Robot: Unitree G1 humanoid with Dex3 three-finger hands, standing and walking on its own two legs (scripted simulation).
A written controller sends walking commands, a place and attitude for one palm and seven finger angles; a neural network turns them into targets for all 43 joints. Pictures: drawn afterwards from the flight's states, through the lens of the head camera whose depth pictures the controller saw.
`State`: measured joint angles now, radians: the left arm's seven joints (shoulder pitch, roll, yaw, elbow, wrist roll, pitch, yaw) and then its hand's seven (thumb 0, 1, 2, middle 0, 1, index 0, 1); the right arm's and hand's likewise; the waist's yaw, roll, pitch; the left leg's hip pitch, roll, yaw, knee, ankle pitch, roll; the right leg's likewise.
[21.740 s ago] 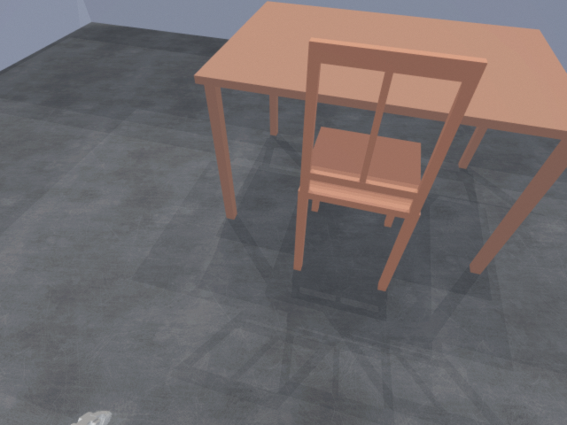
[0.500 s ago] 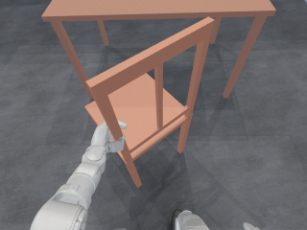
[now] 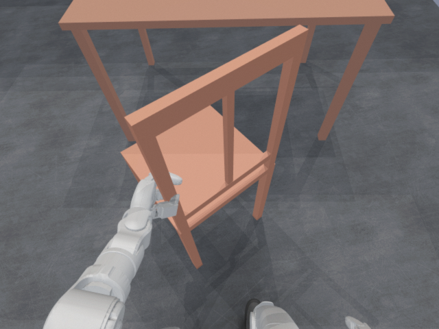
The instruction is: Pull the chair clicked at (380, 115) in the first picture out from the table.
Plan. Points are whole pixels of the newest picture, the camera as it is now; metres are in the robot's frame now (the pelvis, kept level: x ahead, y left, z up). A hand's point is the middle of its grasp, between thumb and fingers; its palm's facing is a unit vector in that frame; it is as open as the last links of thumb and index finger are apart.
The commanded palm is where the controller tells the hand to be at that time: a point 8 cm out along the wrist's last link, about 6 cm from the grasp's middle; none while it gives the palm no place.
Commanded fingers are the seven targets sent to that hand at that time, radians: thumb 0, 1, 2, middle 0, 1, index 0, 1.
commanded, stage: stop walking, hand still on the chair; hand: left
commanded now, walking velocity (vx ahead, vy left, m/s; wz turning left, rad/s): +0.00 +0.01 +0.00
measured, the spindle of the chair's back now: (228, 145) +0.50 -0.01 -0.04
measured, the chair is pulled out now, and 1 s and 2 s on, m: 0.44 0.45 0.45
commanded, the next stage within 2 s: open the thumb and straighten the fingers in 0.94 s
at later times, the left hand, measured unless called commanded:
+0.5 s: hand (169, 204) +0.36 +0.12 -0.05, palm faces -0.11 -0.97 -0.21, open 6.1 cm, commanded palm +0.35 +0.17 -0.03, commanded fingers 0.00 0.90 0.90 -0.50 -1.45 -0.50 -1.45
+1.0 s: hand (168, 204) +0.36 +0.12 -0.05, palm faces -0.14 -0.97 -0.19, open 6.1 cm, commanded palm +0.35 +0.17 -0.03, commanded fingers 0.00 0.90 0.90 -0.50 -1.45 -0.50 -1.45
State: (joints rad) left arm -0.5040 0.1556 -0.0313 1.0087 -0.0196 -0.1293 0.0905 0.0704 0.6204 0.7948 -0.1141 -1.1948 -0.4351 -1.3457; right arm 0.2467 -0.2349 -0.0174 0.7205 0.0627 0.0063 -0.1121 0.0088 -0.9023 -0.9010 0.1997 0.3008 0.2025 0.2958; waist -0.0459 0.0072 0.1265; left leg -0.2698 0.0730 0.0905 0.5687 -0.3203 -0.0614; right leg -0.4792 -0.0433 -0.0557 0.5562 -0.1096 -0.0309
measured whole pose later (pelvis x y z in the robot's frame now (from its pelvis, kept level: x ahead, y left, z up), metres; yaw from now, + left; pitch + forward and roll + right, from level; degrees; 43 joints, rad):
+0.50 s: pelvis +0.05 +0.02 +0.01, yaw +0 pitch +0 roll +1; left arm -0.28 0.13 -0.09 0.75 -0.02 -0.02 0.09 0.09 0.60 0.78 -0.12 -1.22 -0.47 -1.37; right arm 0.18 -0.22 -0.01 0.67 0.05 0.05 -0.11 0.01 -0.90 -0.90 0.20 0.30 0.20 0.30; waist -0.04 0.02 0.12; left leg -0.10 0.07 0.10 0.46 -0.34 -0.05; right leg -0.33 -0.04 -0.06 0.50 -0.16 -0.01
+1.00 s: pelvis +0.06 +0.03 +0.01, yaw +0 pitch -1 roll +0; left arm -0.22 0.11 -0.14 0.71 -0.01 -0.02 0.10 0.09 0.60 0.75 -0.11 -1.24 -0.47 -1.36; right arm 0.21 -0.20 0.01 0.66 0.04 0.08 -0.11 0.01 -0.90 -0.90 0.20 0.30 0.20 0.30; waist -0.05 0.02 0.10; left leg -0.06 0.05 0.11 0.44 -0.36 -0.03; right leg -0.30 -0.05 -0.04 0.50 -0.18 0.02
